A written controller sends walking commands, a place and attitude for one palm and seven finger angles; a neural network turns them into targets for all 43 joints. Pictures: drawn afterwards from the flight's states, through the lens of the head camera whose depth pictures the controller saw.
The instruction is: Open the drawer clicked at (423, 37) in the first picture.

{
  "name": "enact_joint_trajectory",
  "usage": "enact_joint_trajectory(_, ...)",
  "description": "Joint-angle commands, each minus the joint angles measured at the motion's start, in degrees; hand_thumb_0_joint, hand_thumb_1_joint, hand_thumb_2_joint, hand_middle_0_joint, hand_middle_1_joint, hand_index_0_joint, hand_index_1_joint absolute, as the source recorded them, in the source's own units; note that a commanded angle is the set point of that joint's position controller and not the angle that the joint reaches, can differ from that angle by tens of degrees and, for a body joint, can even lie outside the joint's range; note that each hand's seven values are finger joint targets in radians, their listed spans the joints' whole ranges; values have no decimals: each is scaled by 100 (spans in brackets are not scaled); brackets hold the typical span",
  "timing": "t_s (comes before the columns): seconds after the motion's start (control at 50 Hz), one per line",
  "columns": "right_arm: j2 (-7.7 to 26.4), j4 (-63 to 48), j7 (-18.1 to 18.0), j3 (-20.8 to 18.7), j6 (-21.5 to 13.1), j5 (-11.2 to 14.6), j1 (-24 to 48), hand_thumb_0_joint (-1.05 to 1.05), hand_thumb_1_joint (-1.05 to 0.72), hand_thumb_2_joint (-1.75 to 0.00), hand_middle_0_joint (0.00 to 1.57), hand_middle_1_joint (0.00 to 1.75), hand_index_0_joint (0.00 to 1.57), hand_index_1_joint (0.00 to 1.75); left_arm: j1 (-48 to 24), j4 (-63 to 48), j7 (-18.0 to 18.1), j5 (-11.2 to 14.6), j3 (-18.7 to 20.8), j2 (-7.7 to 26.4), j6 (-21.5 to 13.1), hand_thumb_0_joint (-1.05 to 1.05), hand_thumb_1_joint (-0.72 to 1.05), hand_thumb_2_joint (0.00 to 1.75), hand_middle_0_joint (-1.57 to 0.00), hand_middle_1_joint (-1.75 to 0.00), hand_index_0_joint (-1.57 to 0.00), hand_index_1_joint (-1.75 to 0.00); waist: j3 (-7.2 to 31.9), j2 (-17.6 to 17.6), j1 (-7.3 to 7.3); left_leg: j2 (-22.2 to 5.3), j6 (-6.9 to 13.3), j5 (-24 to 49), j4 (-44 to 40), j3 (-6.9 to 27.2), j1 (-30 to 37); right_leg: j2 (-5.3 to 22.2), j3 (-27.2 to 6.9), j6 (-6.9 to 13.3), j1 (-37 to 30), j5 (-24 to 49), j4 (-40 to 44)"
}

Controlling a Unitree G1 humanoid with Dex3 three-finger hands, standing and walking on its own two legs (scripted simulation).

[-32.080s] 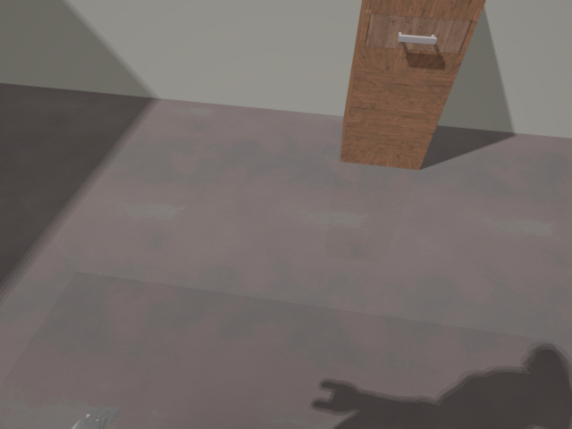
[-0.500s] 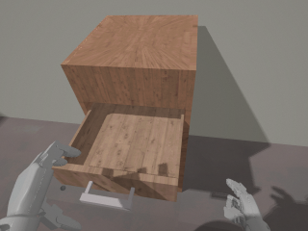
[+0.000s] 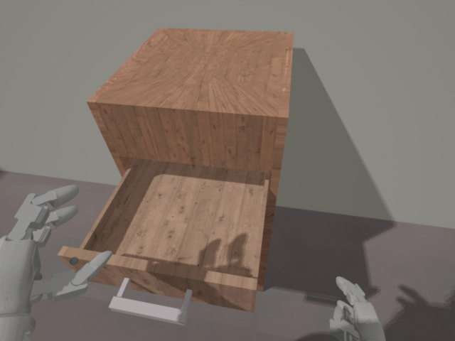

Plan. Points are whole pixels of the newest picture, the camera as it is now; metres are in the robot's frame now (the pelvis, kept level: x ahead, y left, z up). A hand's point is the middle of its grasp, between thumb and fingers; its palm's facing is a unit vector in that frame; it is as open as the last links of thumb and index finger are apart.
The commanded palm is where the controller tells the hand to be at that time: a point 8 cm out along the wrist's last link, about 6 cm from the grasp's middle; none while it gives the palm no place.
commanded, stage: draw the hand back to the body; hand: left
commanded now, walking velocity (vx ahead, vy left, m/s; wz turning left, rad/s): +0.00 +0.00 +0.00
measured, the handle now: (152, 299) +0.21 +0.18 -0.07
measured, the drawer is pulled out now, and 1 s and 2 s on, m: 0.28 0.28 0.28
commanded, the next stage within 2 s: step back with the hand held close in 0.42 s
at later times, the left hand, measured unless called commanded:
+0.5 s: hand (67, 263) +0.17 +0.22 +0.16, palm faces +0.39 -0.82 -0.42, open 7.5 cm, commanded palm +0.12 +0.26 +0.18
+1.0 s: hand (38, 284) +0.14 +0.25 +0.15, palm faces +0.27 -0.80 -0.53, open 7.4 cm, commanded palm +0.08 +0.29 +0.18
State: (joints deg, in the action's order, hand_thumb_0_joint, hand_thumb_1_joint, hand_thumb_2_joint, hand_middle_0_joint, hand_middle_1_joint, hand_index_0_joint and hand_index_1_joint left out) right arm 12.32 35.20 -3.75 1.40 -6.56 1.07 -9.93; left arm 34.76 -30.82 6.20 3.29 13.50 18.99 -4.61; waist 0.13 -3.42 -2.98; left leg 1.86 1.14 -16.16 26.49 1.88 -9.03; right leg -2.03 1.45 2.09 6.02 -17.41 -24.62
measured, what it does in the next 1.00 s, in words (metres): shifts its weight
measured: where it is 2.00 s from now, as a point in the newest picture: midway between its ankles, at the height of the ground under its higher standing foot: outside the picture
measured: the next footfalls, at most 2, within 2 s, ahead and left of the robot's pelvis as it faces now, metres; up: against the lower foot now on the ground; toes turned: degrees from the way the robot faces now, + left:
right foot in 1.68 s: -0.24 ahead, -0.14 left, +0.00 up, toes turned +1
left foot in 1.98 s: -0.24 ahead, +0.06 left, +0.00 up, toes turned +3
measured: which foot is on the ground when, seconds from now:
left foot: down 0.00-1.00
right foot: down 0.00-1.00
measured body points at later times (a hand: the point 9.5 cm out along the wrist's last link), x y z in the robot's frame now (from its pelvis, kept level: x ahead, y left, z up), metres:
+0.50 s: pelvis -0.01 -0.02 +0.00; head -0.02 -0.05 +0.45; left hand +0.14 +0.26 +0.18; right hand +0.19 -0.23 -0.08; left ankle -0.02 +0.11 -0.74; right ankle -0.05 -0.09 -0.74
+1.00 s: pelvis -0.05 +0.01 +0.00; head -0.01 +0.02 +0.44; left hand +0.12 +0.29 +0.18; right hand +0.14 -0.23 -0.08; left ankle -0.02 +0.11 -0.74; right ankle -0.05 -0.09 -0.74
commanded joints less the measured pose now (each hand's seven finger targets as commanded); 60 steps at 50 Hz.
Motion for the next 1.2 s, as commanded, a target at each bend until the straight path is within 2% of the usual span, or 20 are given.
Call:
enact_joint_trajectory(0.0,515,-942,-106,-218,-261,29,848,0,-90,-90,20,30,20,30,-464,-1193,165,29,965,1026,-358,0,55,75,-22,-52,-22,-52,557,19,-5,-400,-5,2161,-151,-69,459,403,56,-86,86,2172,363)
enact_joint_trajectory(0.02,486,-913,-118,-204,-234,29,816,0,-90,-90,20,30,20,30,-480,-991,171,32,967,997,-350,0,58,76,-22,-50,-22,-50,445,213,12,-399,-3,2036,-187,-63,396,412,93,-107,110,2072,346)
enact_joint_trajectory(0.18,541,-933,-86,-229,-161,40,879,0,-90,-90,20,30,20,30,-486,-847,113,79,823,837,-348,0,87,88,-20,-32,-20,-32,450,151,1,-392,48,1921,-203,-76,445,450,50,-122,91,2050,399)
enact_joint_trajectory(0.2,560,-907,-88,-242,-172,42,941,0,-90,-90,20,30,20,30,-530,-873,112,78,845,873,-351,0,90,90,-20,-30,-20,-30,433,-17,-5,-373,47,1925,-186,-94,449,448,16,-107,91,2067,440)
enact_joint_trajectory(0.26,522,-926,-90,-233,-159,32,918,0,-90,-90,20,30,20,30,-473,-896,131,88,885,937,-363,0,90,90,-20,-30,-20,-30,468,234,-4,-374,61,1820,-187,-106,440,464,16,-133,75,2076,432)
enact_joint_trajectory(0.3,537,-906,-109,-232,-158,31,960,0,-90,-90,20,30,20,30,-608,-996,156,75,1071,1137,-374,0,90,90,-20,-30,-20,-30,486,15,-29,-350,53,1798,-185,-118,446,462,-32,-113,67,2055,493)
enact_joint_trajectory(0.4,505,-890,-128,-218,-175,44,972,0,-90,-90,20,30,20,30,-626,-965,164,89,1036,1067,-397,0,90,90,-20,-30,-20,-30,323,-144,-8,-347,46,1587,-208,-118,442,452,-44,-106,196,1775,585)
enact_joint_trajectory(0.48,499,-895,-122,-240,-157,49,939,0,-90,-90,20,30,20,30,-492,-803,157,109,953,964,-403,0,90,90,-20,-30,-20,-30,375,201,2,-372,68,1507,-232,-117,458,459,-19,-146,187,1676,552)
enact_joint_trajectory(0.5,524,-882,-125,-246,-162,55,979,0,-90,-90,20,30,20,30,-543,-795,146,99,949,953,-404,0,90,90,-20,-30,-20,-30,293,33,-2,-353,60,1488,-227,-120,454,444,-60,-127,240,1623,611)
enact_joint_trajectory(0.52,722,-1058,-88,-281,-29,69,643,0,-90,-90,20,30,20,30,-1417,-1433,216,77,1853,1863,-658,0,90,90,-20,-30,-20,-30,-355,83,235,-390,165,1041,-41,177,-55,764,-824,-133,843,1780,953)
enact_joint_trajectory(0.54,574,-890,-67,-294,52,53,629,0,-90,-90,20,30,20,30,-866,-768,166,32,1530,1360,-697,0,90,90,-20,-30,-20,-30,-244,490,273,-398,154,924,113,222,-20,917,-786,-105,831,1755,957)
enact_joint_trajectory(0.58,592,-1012,-23,-317,178,91,709,0,-90,-90,20,30,20,30,-470,-527,108,-5,1146,998,-667,0,90,90,-20,-30,-20,-30,-88,882,297,-380,151,1024,290,159,-52,1034,-765,-178,754,2039,877)
enact_joint_trajectory(0.68,673,-1203,27,-421,378,98,770,0,-90,-90,20,30,20,30,175,-1025,111,-25,1214,1058,-783,0,90,90,-20,-30,-20,-30,763,262,286,-564,161,2077,200,172,-114,987,-509,-209,246,2552,238)
enact_joint_trajectory(0.76,639,-1324,-4,-474,459,104,807,0,-90,-90,20,30,20,30,415,-1465,187,-20,1535,1353,-837,0,90,90,-20,-30,-20,-30,1076,343,298,-696,146,2506,212,312,-317,907,-442,-156,104,2586,-47)
enact_joint_trajectory(0.84,628,-1387,-41,-488,474,105,753,0,-90,-90,20,30,20,30,650,-1764,244,22,1697,1477,-861,0,90,90,-20,-30,-20,-30,1227,55,303,-827,156,2721,124,532,-546,796,-330,-98,20,2425,-316)
enact_joint_trajectory(0.92,614,-1358,-63,-476,408,64,747,0,-90,-90,20,30,20,30,763,-1764,289,26,1692,1424,-863,0,90,90,-20,-30,-20,-30,1085,-351,280,-984,208,2325,-181,725,-906,615,-218,-142,124,1623,-502)
enact_joint_trajectory(1.0,642,-1283,-73,-494,311,45,693,0,-90,-90,20,30,20,30,692,-1581,315,13,1663,1331,-869,0,90,90,-20,-30,-20,-30,833,-374,287,-1165,288,1429,-506,925,-1525,498,-210,-156,157,764,-738)
enact_joint_trajectory(1.1,716,-1300,-102,-449,179,40,621,0,-90,-90,20,30,20,30,269,-1641,346,-59,1575,1294,-925,0,90,90,-20,-30,-20,-30,499,-356,337,-1217,401,-607,-736,995,-2536,488,-376,-178,-44,398,-902)
enact_joint_trajectory(1.14,687,-1322,-94,-417,142,52,554,0,-90,-90,20,30,20,30,195,-1620,352,-71,1487,1217,-944,0,90,90,-20,-30,-20,-30,449,-10,350,-1065,383,-1160,-553,940,-2719,589,-580,-149,16,262,-708)
enact_joint_trajectory(1.18,680,-1311,-73,-436,106,43,465,0,-90,-90,20,30,20,30,88,-1697,365,-70,1433,1226,-984,0,90,90,-20,-30,-20,-30,433,442,384,-677,252,-1298,123,695,-2201,919,-1083,20,794,-409,67)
